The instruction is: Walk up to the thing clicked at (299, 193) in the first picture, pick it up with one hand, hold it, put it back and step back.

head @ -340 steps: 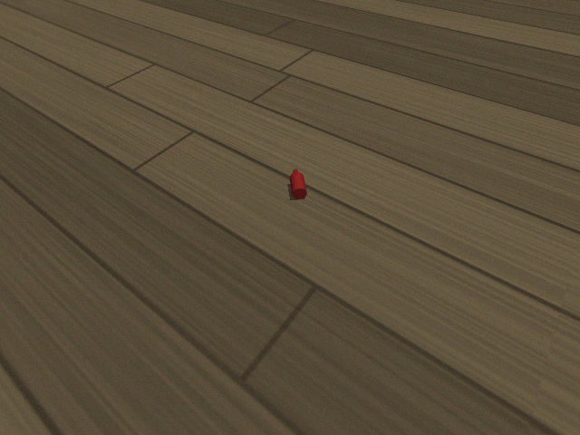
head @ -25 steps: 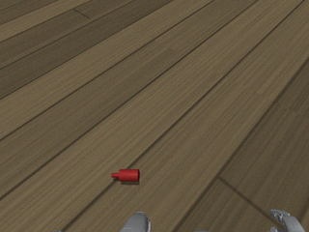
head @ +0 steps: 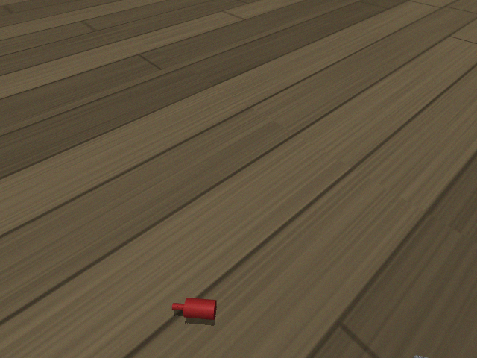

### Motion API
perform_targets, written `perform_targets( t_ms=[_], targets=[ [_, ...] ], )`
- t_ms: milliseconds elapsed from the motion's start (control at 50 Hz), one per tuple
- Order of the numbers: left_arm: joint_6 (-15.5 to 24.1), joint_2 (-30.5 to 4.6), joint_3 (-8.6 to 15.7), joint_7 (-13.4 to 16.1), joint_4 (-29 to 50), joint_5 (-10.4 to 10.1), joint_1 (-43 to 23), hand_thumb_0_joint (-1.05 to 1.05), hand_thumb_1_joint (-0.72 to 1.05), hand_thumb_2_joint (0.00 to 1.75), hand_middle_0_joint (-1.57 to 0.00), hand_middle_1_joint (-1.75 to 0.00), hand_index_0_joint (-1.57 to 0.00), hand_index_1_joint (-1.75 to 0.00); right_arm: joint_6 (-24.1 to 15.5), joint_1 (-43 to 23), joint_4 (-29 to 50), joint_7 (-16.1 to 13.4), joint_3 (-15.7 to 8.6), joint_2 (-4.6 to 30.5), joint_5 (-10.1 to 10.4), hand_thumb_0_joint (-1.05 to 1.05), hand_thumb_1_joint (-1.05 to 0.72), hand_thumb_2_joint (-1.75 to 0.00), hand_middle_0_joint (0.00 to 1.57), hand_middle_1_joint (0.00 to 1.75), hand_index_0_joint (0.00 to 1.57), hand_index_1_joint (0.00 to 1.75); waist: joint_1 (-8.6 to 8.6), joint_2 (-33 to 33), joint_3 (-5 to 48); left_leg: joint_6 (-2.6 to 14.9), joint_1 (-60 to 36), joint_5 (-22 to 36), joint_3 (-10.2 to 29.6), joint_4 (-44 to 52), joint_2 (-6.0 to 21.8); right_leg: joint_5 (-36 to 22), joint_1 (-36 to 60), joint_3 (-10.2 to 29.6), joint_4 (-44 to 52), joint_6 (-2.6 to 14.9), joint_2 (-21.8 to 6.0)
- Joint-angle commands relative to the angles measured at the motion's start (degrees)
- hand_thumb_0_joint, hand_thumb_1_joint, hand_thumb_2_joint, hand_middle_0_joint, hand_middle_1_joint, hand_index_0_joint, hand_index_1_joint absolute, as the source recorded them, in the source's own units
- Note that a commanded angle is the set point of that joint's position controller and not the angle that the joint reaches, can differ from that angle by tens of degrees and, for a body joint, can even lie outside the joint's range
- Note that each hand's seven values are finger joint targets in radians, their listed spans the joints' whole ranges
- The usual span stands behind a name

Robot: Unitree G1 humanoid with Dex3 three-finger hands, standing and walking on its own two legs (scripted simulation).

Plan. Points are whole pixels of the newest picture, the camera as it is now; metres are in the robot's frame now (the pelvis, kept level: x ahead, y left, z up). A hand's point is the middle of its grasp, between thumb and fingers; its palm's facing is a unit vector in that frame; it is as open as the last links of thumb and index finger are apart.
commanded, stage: walk up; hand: left
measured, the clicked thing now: (193, 307) +0.46 +0.22 -0.74
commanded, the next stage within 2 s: none
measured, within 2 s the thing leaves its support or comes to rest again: neither
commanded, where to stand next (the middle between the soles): +0.06 +0.00 m, yaw -5 degrees
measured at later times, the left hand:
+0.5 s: hand out of the picture +0.12 +0.27 -0.15, palm faces -0.03 -0.88 -0.47, open 7.4 cm
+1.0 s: hand out of the picture +0.03 +0.25 -0.14, palm faces -0.08 -0.91 -0.41, open 7.4 cm
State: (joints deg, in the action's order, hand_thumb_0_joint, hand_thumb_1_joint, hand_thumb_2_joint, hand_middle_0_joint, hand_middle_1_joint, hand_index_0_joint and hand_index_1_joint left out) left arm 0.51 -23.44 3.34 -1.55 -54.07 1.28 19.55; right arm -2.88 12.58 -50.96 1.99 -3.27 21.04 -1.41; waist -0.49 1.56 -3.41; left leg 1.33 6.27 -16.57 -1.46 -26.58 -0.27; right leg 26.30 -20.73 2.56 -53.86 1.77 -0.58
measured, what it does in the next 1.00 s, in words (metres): steps on the spot: right foot, then left foot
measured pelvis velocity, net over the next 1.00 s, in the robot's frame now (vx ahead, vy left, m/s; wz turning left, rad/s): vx -0.03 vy -0.04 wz -0.08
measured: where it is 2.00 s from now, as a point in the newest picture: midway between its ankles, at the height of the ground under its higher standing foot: outside the picture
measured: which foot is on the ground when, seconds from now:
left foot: down 0.00-0.22, up 0.24-0.50, down 0.52-0.94, up 0.96-1.00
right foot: up 0.00-0.16, down 0.18-0.56, up 0.58-0.88, down 0.90-1.00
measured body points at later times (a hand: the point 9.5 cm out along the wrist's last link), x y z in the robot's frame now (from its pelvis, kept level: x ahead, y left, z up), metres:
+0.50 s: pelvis -0.04 +0.00 -0.04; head +0.02 -0.03 +0.41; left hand +0.12 +0.31 -0.12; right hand +0.03 -0.32 -0.18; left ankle -0.08 +0.15 -0.72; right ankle +0.12 -0.14 -0.74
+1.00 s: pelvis -0.03 -0.04 -0.01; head -0.03 -0.05 +0.44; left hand +0.03 +0.29 -0.12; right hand -0.01 -0.38 -0.12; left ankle -0.06 +0.13 -0.69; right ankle -0.05 -0.14 -0.74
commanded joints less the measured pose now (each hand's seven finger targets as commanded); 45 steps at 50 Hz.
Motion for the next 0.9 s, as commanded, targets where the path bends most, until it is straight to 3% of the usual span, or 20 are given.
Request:
perform_targets(
  t_ms=[0, 60, 140, 160, 180, 200, 220, 300, 400, 480, 500, 520, 540, 560, 600, 640, 720, 800, 840, 880],
  targets=[
    [1.90, -8.58, 1.70, 0.90, 3.52, -1.20, -0.51, 0.00, 0.90, 0.90, -0.20, -0.30, -0.20, -0.30, -0.84, -5.00, 5.01, -1.76, -2.75, 12.72, 0.39, 0.00, -0.90, -0.90, 0.20, 0.30, 0.20, 0.30, 0.19, -9.74, -6.66, 10.02, 10.26, 19.80, 7.06, 10.10, 13.93, -4.93, -1.47, 1.39, 5.43, -1.90, -1.91],
    [2.23, -8.71, 1.95, 2.69, 3.57, -2.09, -1.52, 0.00, 0.90, 0.90, -0.20, -0.30, -0.20, -0.30, 2.12, -6.54, 5.99, -1.84, -2.69, 12.29, 0.35, 0.00, -0.90, -0.90, 0.20, 0.30, 0.20, 0.30, 0.00, -14.74, -4.31, 8.60, 8.20, 39.19, 2.05, 0.93, 11.11, -12.29, 1.25, -4.36, 10.77, -2.42, -1.28],
    [1.63, -11.66, 3.55, 4.05, 2.48, -1.64, 0.48, 0.00, 0.90, 0.90, -0.20, -0.30, -0.20, -0.30, 5.71, -8.15, 8.17, -1.74, -2.75, 10.86, 2.13, 0.00, -0.90, -0.90, 0.20, 0.30, 0.20, 0.30, -1.70, -7.79, 0.34, 3.98, 14.66, 18.58, -0.82, -11.94, 4.64, -26.20, 12.41, -6.95, 22.69, -1.38, 0.97],
    [1.63, -13.67, 4.15, 4.11, 3.24, -1.06, 0.00, 0.00, 0.90, 0.90, -0.20, -0.30, -0.20, -0.30, 6.09, -5.89, 7.83, -1.90, -2.47, 9.97, 2.67, 0.00, -0.90, -0.90, 0.20, 0.30, 0.20, 0.30, -1.84, -1.90, 2.21, 2.52, 16.05, 10.36, -1.03, -16.72, 3.16, -36.59, 15.08, -2.28, 24.52, 0.18, -2.76],
    [1.85, -16.96, 4.99, 4.20, 4.55, -0.54, 0.35, 0.00, 0.90, 0.90, -0.20, -0.30, -0.20, -0.30, 6.72, -2.49, 7.76, -2.03, -1.95, 7.97, 3.17, 0.00, -0.90, -0.90, 0.20, 0.30, 0.20, 0.30, -2.55, 10.15, 4.77, 0.46, 19.13, -4.92, -1.40, -29.76, -2.58, -49.70, 15.96, 12.04, 29.30, 4.81, -14.58],
    [1.67, -17.57, 4.47, 4.27, 6.41, -0.56, -1.38, 0.00, 0.90, 0.90, -0.20, -0.30, -0.20, -0.30, 8.11, 0.72, 6.71, -2.66, -2.47, 9.08, 2.97, 0.00, -0.90, -0.90, 0.20, 0.30, 0.20, 0.30, -1.32, 9.46, 7.27, 0.02, 16.52, -20.83, 6.12, -42.93, -4.51, -52.04, 10.95, 23.78, 32.71, 11.74, -23.20],
    [1.46, -18.95, 4.76, 4.65, 8.14, -0.09, -4.15, 0.00, 0.90, 0.90, -0.20, -0.30, -0.20, -0.30, 9.02, 1.69, 6.71, -3.34, -3.51, 11.41, 2.56, 0.00, -0.90, -0.90, 0.20, 0.30, 0.20, 0.30, -1.07, 11.15, 6.81, -0.24, 15.93, -23.18, 8.70, -49.15, -3.18, -45.14, 6.61, 29.51, 32.67, 15.92, -25.43],
    [-0.10, -13.66, 4.28, 5.09, 10.64, -0.06, -10.61, 0.00, 0.90, 0.90, -0.20, -0.30, -0.20, -0.30, 8.74, 4.47, 5.18, -2.94, -4.59, 13.06, 2.61, 0.00, -0.90, -0.90, 0.20, 0.30, 0.20, 0.30, 0.84, 6.43, 10.54, -1.63, 16.85, -13.26, 11.80, -54.77, -4.51, -24.44, 4.05, 11.16, 29.56, 9.82, -15.34],
    [-1.11, -10.87, 3.92, 4.95, 12.73, 1.88, -13.88, 0.00, 0.90, 0.90, -0.20, -0.30, -0.20, -0.30, 7.08, 4.67, 4.41, -2.94, -2.85, 12.27, 2.09, 0.00, -0.90, -0.90, 0.20, 0.30, 0.20, 0.30, -0.83, 13.48, 12.21, -3.62, 19.18, -13.94, 5.04, -31.10, -1.90, -8.42, 11.95, 5.67, 28.70, 9.29, -11.37],
    [-3.54, -14.06, 4.78, 3.59, 11.64, 1.00, -13.53, 0.00, 0.90, 0.90, -0.20, -0.30, -0.20, -0.30, 5.15, 10.28, -0.09, -2.60, -3.38, 13.76, 0.50, 0.00, -0.90, -0.90, 0.20, 0.30, 0.20, 0.30, -0.01, 15.64, 10.14, -1.17, 6.94, -9.49, -1.29, -4.41, -0.92, 3.57, 3.98, 8.57, 26.22, 6.55, -12.75],
    [-4.12, -12.29, 4.20, 3.38, 10.89, 0.53, -12.05, 0.00, 0.90, 0.90, -0.20, -0.30, -0.20, -0.30, 4.89, 10.30, -1.25, -2.50, -3.79, 14.15, -0.56, 0.00, -0.90, -0.90, 0.20, 0.30, 0.20, 0.30, 0.29, 8.87, 6.27, -0.34, 2.11, -6.50, 2.71, -2.15, -0.52, 6.74, -6.37, 7.47, 19.92, 3.98, -10.36],
    [-4.36, -8.43, 3.05, 3.33, 10.77, -0.26, -10.39, 0.00, 0.90, 0.90, -0.20, -0.30, -0.20, -0.30, 4.75, 6.67, 0.23, -2.43, -4.12, 17.21, -1.92, 0.00, -0.90, -0.90, 0.20, 0.30, 0.20, 0.30, -0.26, -7.01, -0.03, 2.39, 6.09, -17.33, 19.69, 6.63, 7.45, 8.74, -17.99, 2.57, 5.87, 1.40, -2.78],
    [-3.88, -9.39, 3.74, 3.81, 10.56, -0.48, -13.07, 0.00, 0.90, 0.90, -0.20, -0.30, -0.20, -0.30, 4.76, -0.10, 3.86, -2.29, -5.00, 23.84, -1.91, 0.00, -0.90, -0.90, 0.20, 0.30, 0.20, 0.30, 0.55, -16.37, -4.92, 8.56, 20.94, -27.20, 38.75, 14.94, 21.63, 6.33, -18.53, 1.64, -4.95, -1.11, 4.29],
    [-3.19, -13.96, 5.56, 4.09, 11.02, 0.37, -19.68, 0.00, 0.90, 0.90, -0.20, -0.30, -0.20, -0.30, 4.26, -4.45, 4.41, -2.25, -5.41, 25.85, -1.09, 0.00, -0.90, -0.90, 0.20, 0.30, 0.20, 0.30, 3.11, -15.95, -10.68, 15.18, 34.67, -29.86, 43.95, 19.34, 26.22, 7.41, -11.05, 7.75, -12.01, -1.44, 2.10],
    [-2.98, -12.42, 5.31, 2.69, 7.75, -0.82, -15.28, 0.00, 0.90, 0.90, -0.20, -0.30, -0.20, -0.30, 2.49, -10.77, 4.62, -3.30, -3.55, 19.39, -2.14, 0.00, -0.90, -0.90, 0.20, 0.30, 0.20, 0.30, -2.12, -7.09, -11.55, 10.67, 30.94, -10.25, 24.81, 9.61, 16.37, -2.40, -9.54, 11.92, -17.75, -0.52, 4.31],
    [-3.03, -11.17, 4.84, 2.03, 5.24, -1.39, -6.75, 0.00, 0.90, 0.90, -0.20, -0.30, -0.20, -0.30, 0.79, -6.99, 3.68, -3.69, -3.02, 16.24, -1.49, 0.00, -0.90, -0.90, 0.20, 0.30, 0.20, 0.30, -3.72, -6.93, -4.63, 5.36, 13.78, -7.26, 15.19, 6.85, 10.87, -8.33, -14.22, 9.90, -15.05, 0.03, 5.90],
    [0.12, -12.24, 4.30, -0.39, 8.02, -0.13, -11.81, 0.00, 0.90, 0.90, -0.20, -0.30, -0.20, -0.30, -0.08, 4.24, 2.59, -1.82, -5.45, 18.75, -1.51, 0.00, -0.90, -0.90, 0.20, 0.30, 0.20, 0.30, 4.75, -17.28, 2.69, 9.81, -9.13, -22.67, 20.23, 9.43, 13.63, -1.32, -18.39, 1.04, 0.49, -3.25, 2.08],
    [2.15, -12.41, 3.63, -1.04, 8.08, 0.54, -14.15, 0.00, 0.90, 0.90, -0.20, -0.30, -0.20, -0.30, 0.12, 8.45, 3.21, -1.34, -5.18, 19.01, -1.52, 0.00, -0.90, -0.90, 0.20, 0.30, 0.20, 0.30, 6.64, -12.88, -1.45, 12.87, -9.31, -12.22, 17.60, 6.93, 16.43, 5.68, -14.28, -0.56, 14.91, -2.00, -0.16],
    [2.98, -10.82, 3.35, -0.95, 6.60, 0.41, -9.64, 0.00, 0.90, 0.90, -0.20, -0.30, -0.20, -0.30, 0.40, 7.27, 4.07, -0.95, -4.73, 18.69, -1.19, 0.00, -0.90, -0.90, 0.20, 0.30, 0.20, 0.30, 3.99, -14.57, -1.38, 11.79, -5.77, 1.94, 13.04, 1.86, 14.83, 3.87, -6.32, -3.67, 21.53, -0.31, 0.95],
    [4.05, -10.52, 3.89, 0.01, 2.36, 0.01, 3.64, 0.00, 0.90, 0.90, -0.20, -0.30, -0.20, -0.30, 0.97, 2.60, 6.36, -0.64, -3.56, 15.88, -0.31, 0.00, -0.90, -0.90, 0.20, 0.30, 0.20, 0.30, -3.56, -9.99, 2.53, 7.54, 4.11, 16.58, 4.21, -13.72, 9.36, -11.29, 14.73, -6.78, 33.97, 0.90, 2.61]
  ],
)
